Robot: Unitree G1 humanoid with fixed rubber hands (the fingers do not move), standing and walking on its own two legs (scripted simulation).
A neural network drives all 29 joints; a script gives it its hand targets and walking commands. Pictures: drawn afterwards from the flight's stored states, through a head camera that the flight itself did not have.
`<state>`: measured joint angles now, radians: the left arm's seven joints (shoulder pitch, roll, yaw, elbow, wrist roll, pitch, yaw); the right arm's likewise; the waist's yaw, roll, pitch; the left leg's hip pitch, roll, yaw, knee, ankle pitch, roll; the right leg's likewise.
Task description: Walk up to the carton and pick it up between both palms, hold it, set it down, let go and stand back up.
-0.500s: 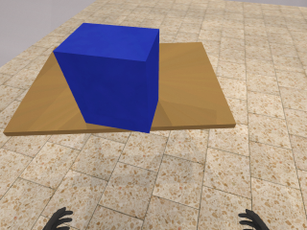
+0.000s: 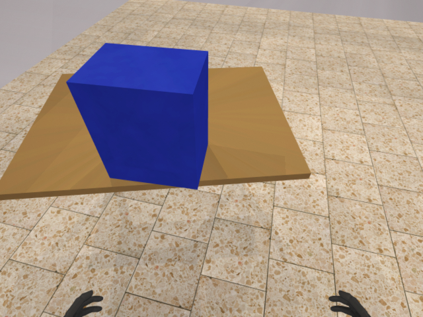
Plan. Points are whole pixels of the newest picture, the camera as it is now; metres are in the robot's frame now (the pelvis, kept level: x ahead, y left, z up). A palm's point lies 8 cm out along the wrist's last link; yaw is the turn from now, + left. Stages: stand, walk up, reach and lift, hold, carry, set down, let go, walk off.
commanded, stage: walk up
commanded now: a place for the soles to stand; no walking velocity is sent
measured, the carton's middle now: (154, 120) +0.53 +0.13 +0.08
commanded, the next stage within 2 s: none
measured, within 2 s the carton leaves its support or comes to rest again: neither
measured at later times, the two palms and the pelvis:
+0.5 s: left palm out of the picture +0.17 +0.40 -0.11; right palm out of the picture +0.12 -0.15 -0.11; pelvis +0.07 +0.13 -0.02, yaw -1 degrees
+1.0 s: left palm (34, 246) +0.31 +0.39 -0.08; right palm (269, 274) +0.24 -0.12 -0.10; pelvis +0.15 +0.14 -0.01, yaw +2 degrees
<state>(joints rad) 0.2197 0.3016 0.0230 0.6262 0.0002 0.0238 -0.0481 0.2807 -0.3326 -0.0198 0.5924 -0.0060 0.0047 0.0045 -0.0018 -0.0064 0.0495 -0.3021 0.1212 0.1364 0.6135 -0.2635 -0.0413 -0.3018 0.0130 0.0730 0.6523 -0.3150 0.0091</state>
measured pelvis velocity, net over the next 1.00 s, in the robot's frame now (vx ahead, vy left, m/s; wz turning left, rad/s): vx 0.15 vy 0.14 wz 0.03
